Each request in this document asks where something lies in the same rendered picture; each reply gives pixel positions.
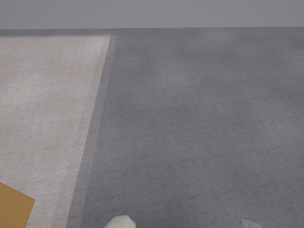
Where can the robot left thigh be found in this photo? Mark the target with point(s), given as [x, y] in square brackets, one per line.
[121, 222]

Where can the table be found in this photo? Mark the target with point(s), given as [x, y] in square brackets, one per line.
[15, 207]

